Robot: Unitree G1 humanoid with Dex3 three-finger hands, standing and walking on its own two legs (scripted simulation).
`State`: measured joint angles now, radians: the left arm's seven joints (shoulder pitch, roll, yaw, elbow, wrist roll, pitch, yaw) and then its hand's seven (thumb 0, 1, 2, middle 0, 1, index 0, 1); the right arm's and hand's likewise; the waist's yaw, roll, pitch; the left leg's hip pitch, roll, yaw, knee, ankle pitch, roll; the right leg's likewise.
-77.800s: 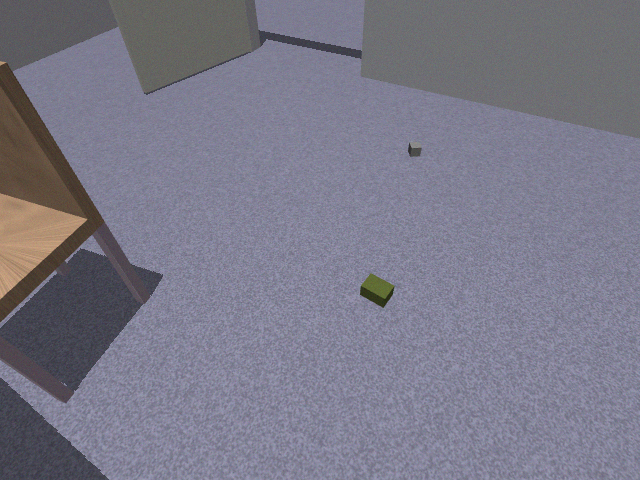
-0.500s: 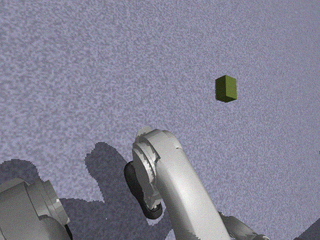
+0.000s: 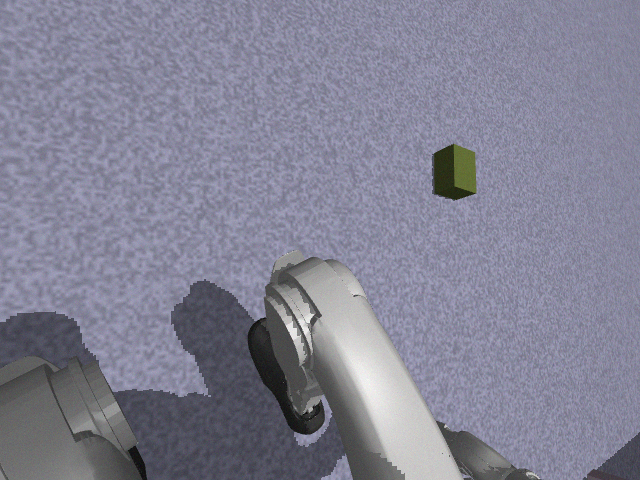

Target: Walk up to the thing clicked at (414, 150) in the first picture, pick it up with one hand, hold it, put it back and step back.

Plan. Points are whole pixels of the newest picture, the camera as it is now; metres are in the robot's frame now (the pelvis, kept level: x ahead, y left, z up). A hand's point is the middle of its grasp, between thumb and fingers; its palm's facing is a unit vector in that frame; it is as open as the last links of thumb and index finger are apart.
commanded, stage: open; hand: left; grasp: from above
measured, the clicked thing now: out of the picture +0.46 +0.33 -0.28
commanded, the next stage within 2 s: withdraw in 0.02 s
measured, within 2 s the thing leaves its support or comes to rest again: neither
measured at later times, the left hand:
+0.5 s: hand out of the picture +0.47 +0.36 -0.16, palm faces -0.31 -0.08 -0.95, open 12.0 cm
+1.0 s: hand out of the picture +0.44 +0.34 -0.10, palm faces -0.48 -0.10 -0.87, open 12.1 cm
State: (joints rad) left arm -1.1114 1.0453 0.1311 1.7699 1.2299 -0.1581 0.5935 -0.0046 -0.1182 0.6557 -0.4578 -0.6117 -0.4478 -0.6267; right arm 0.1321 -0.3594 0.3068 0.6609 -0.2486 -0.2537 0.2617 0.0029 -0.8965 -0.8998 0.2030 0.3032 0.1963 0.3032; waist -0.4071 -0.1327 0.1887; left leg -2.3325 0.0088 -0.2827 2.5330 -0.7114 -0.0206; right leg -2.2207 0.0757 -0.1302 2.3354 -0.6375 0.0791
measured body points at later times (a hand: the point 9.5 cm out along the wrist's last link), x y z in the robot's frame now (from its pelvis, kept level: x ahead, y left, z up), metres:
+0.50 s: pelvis +0.01 +0.00 +0.01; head +0.25 +0.12 +0.38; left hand +0.49 +0.36 -0.10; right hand +0.07 -0.26 -0.06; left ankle +0.06 +0.13 -0.28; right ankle +0.13 -0.13 -0.28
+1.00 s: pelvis -0.01 -0.01 +0.04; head +0.21 +0.09 +0.42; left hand +0.46 +0.34 -0.05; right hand +0.09 -0.29 -0.05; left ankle +0.06 +0.13 -0.28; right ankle +0.13 -0.13 -0.28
